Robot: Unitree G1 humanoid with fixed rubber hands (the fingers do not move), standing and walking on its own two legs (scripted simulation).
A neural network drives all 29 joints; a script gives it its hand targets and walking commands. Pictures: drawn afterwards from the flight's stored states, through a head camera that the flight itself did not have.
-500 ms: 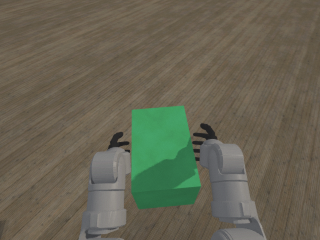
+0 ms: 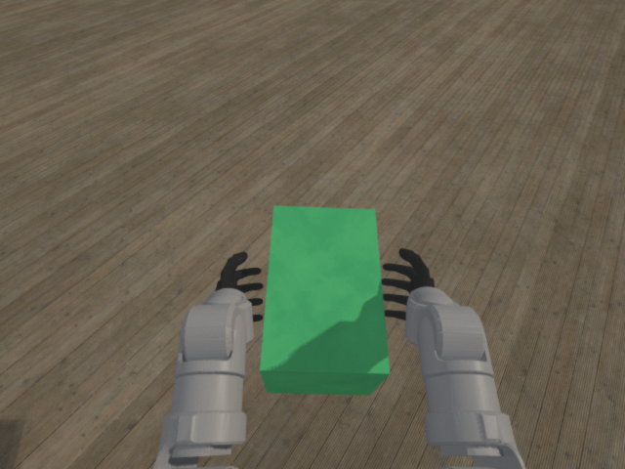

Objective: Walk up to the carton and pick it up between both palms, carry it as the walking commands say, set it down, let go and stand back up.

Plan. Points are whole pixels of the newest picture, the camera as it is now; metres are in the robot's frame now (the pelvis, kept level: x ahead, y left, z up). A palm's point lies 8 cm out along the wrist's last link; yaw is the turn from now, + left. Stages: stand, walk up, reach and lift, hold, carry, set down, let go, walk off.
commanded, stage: carry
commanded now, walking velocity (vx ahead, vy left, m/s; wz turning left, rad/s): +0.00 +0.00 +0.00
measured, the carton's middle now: (321, 300) +0.36 +0.00 -0.01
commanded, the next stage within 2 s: none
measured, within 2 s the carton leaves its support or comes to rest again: neither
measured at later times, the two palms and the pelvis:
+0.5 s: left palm (234, 302) +0.32 +0.11 +0.05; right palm (422, 311) +0.31 -0.13 +0.04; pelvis +0.01 +0.00 +0.00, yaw +0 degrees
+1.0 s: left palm (235, 303) +0.32 +0.11 +0.05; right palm (421, 311) +0.31 -0.13 +0.04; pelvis +0.01 +0.00 +0.00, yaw +0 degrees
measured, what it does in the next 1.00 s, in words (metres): stands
